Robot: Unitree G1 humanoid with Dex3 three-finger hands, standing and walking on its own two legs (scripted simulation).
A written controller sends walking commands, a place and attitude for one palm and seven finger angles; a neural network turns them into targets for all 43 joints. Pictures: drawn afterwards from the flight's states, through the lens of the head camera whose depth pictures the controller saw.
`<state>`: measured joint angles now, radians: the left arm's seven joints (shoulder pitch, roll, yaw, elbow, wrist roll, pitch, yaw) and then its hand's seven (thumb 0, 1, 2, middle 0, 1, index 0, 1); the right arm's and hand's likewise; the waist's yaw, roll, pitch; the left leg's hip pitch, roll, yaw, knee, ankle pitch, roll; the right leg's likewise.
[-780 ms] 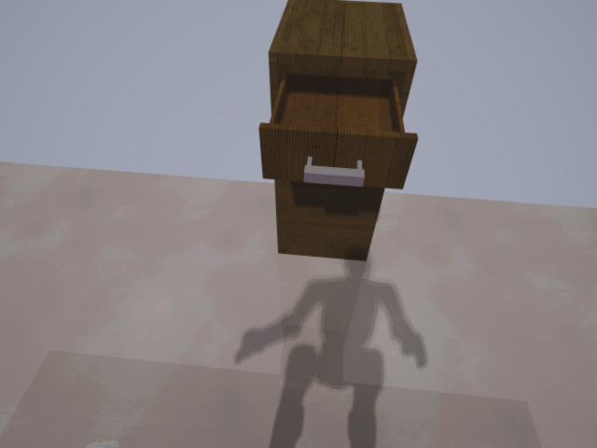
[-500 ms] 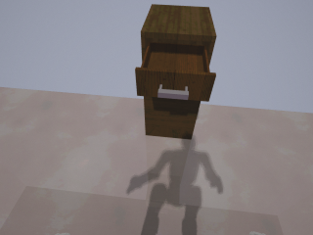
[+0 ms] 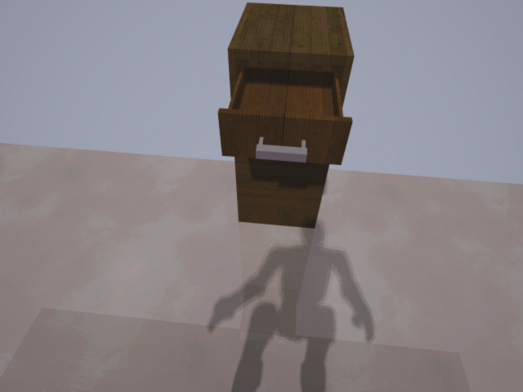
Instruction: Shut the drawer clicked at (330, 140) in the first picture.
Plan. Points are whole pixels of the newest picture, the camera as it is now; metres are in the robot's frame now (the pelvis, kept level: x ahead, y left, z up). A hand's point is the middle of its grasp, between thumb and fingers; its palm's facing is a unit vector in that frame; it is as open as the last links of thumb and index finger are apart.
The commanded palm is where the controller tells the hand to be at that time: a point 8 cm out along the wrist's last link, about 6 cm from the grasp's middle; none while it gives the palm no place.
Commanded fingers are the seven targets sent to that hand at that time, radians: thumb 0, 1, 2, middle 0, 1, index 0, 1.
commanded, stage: stand and wait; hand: left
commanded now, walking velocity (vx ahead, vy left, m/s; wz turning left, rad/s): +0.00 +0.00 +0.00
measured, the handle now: (281, 147) +0.68 -0.01 -0.03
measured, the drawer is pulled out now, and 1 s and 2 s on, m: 0.29 0.29 0.29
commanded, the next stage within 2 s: look at it before walking up in 0.04 s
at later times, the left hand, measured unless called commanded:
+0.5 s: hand out of the picture +0.06 +0.24 -0.16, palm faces -0.02 -0.95 -0.32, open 7.4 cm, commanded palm none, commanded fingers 0.00 0.90 0.90 -0.20 -0.30 -0.20 -0.30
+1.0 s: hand out of the picture +0.06 +0.23 -0.17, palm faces -0.05 -0.95 -0.30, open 7.4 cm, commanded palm none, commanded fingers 0.00 0.90 0.90 -0.20 -0.30 -0.20 -0.30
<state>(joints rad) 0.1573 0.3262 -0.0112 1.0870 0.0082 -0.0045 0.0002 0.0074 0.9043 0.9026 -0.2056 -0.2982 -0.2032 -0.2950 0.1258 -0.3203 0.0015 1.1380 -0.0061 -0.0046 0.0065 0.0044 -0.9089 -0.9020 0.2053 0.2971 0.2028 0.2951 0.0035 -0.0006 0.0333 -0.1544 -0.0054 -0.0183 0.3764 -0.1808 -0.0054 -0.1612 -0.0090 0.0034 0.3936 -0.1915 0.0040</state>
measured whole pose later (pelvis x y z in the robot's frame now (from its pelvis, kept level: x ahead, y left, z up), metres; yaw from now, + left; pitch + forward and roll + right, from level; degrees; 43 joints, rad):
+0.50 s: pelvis +0.00 +0.00 +0.00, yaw +0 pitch -2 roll +0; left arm 0.16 0.33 -0.01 1.09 0.01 0.00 0.00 0.01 0.90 0.90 -0.21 -0.30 -0.20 -0.29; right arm 0.12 -0.32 0.00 1.14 -0.01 -0.01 0.01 0.00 -0.91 -0.90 0.21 0.30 0.20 0.30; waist 0.01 -0.01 0.03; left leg -0.16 0.00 -0.02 0.36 -0.17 -0.01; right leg -0.16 -0.01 0.00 0.37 -0.17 0.00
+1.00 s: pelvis +0.00 +0.00 -0.01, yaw -5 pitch -2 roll +1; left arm 0.20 0.29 0.01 1.04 0.01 0.04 0.00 0.01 0.91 0.90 -0.20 -0.30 -0.20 -0.29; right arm 0.12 -0.26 -0.01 1.06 -0.01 0.01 -0.02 0.00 -0.91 -0.90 0.20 0.30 0.20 0.30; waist 0.03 -0.01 0.04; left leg -0.19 0.02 0.06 0.45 -0.23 -0.01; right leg -0.24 0.02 0.08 0.49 -0.22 0.00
